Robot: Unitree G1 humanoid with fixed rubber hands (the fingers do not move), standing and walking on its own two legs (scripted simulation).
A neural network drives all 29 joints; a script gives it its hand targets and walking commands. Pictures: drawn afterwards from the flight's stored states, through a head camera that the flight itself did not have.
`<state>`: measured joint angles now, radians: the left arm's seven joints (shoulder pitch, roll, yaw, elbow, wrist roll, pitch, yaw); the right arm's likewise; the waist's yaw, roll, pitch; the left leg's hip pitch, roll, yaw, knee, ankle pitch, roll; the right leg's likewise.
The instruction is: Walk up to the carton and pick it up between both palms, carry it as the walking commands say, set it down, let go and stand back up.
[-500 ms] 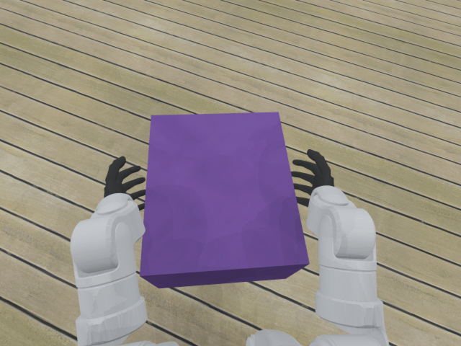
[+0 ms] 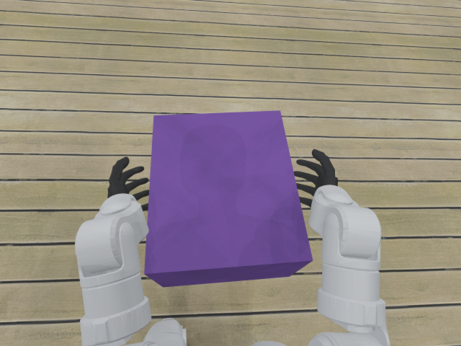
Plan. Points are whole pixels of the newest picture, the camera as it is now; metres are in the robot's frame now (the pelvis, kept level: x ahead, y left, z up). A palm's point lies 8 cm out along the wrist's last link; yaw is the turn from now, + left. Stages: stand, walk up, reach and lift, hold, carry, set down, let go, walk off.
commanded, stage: carry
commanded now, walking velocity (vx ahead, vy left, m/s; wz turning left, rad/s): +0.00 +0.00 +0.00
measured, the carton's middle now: (222, 197) +0.35 +0.04 -0.03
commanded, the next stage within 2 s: none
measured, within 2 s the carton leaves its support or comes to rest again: neither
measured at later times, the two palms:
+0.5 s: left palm (177, 49) +0.65 +0.17 +0.06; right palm (322, 66) +0.63 -0.14 +0.08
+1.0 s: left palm (286, 22) +0.81 -0.08 +0.05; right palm (399, 88) +0.61 -0.31 +0.06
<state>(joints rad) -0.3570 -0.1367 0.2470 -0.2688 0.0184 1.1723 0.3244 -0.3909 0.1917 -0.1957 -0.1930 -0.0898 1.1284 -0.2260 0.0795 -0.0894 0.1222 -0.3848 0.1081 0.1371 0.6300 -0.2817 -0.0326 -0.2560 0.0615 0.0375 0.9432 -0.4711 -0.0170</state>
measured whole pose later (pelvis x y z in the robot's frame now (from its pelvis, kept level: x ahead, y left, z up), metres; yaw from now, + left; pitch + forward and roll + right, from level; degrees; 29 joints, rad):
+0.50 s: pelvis +0.33 +0.03 +0.00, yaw -9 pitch +2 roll +0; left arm -0.38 -0.19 0.27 -0.30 0.05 1.19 0.31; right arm -0.40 0.19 -0.22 -0.27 -0.11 1.18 -0.22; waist 0.07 -0.04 0.14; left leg -0.48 0.05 0.07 0.59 -0.18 -0.06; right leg -0.23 0.09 -0.09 0.60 -0.40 -0.12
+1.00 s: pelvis +0.46 +0.00 +0.00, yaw -36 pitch +3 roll -1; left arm -0.42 -0.20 0.26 -0.22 0.12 1.14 0.23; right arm -0.36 0.18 -0.23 -0.31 -0.05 1.16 -0.30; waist -0.04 0.03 0.15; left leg -0.47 0.11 0.07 1.05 -0.60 -0.12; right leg -0.45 0.08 -0.06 0.62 -0.22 -0.09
